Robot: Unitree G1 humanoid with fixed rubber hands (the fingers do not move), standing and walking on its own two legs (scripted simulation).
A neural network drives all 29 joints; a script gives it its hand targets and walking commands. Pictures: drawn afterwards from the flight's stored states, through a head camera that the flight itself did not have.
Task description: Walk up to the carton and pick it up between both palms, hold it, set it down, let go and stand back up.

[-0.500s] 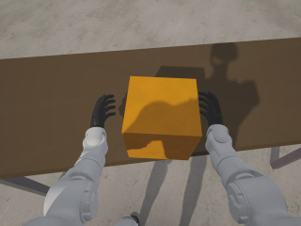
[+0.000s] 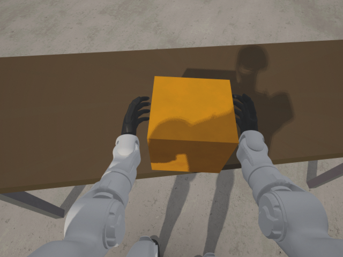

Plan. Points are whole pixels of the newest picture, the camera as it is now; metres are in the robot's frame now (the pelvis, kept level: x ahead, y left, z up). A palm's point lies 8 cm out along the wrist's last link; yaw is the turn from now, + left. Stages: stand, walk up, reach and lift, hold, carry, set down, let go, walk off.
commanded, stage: reach and lift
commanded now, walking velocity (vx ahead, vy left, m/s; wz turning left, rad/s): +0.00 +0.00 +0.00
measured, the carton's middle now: (188, 127) +0.43 +0.00 -0.01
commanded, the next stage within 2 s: none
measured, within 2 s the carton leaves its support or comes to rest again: leaves its support in 1.96 s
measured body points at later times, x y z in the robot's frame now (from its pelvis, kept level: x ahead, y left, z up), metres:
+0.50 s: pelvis +0.02 -0.01 +0.01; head +0.10 +0.00 +0.46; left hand +0.41 +0.14 +0.01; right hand +0.42 -0.14 +0.03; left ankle +0.06 +0.10 -0.70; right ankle -0.01 -0.12 -0.70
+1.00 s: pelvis +0.03 -0.01 +0.02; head +0.11 +0.01 +0.47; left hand +0.41 +0.14 +0.01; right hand +0.42 -0.14 +0.03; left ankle +0.06 +0.10 -0.70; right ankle -0.01 -0.12 -0.70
